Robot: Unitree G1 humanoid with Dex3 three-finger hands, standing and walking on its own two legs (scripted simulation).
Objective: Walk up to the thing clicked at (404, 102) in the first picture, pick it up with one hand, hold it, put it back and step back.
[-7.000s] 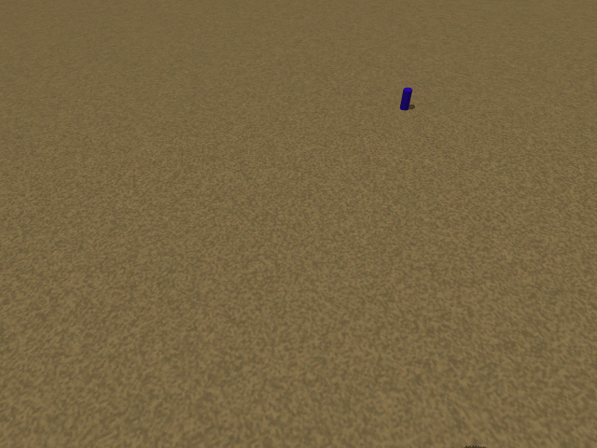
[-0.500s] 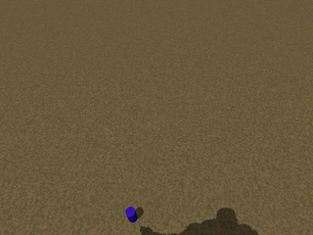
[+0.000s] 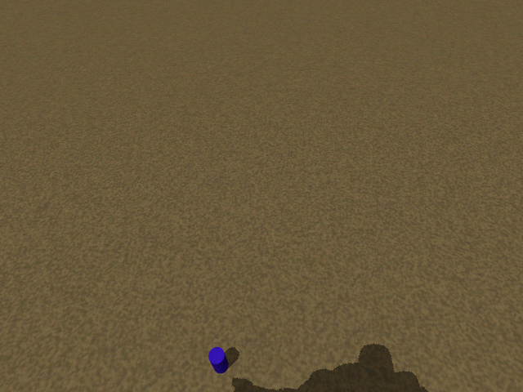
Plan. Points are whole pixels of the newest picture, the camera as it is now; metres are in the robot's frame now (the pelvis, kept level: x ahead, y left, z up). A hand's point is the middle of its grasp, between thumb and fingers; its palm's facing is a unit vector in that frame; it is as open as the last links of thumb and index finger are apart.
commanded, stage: walk up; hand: left
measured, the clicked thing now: (218, 360) +0.35 +0.20 -0.72
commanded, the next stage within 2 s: stand in 0.12 s
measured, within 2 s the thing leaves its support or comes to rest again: neither
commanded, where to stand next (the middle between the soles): +0.04 +0.00 m, yaw +0 degrees
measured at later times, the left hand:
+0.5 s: hand out of the picture +0.08 +0.26 -0.15, palm faces -0.01 -0.94 -0.35, open 7.4 cm
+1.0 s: hand out of the picture +0.06 +0.26 -0.16, palm faces -0.01 -0.94 -0.34, open 7.4 cm
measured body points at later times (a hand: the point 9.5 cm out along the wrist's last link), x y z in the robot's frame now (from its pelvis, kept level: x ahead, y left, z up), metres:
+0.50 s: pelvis +0.00 +0.00 +0.00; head +0.01 +0.00 +0.45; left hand +0.08 +0.31 -0.13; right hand +0.09 -0.29 -0.13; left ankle -0.01 +0.13 -0.75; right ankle +0.00 -0.11 -0.75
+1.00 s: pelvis +0.00 +0.00 +0.00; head +0.01 +0.00 +0.45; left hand +0.06 +0.31 -0.13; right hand +0.07 -0.30 -0.13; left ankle -0.01 +0.13 -0.75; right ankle +0.00 -0.11 -0.75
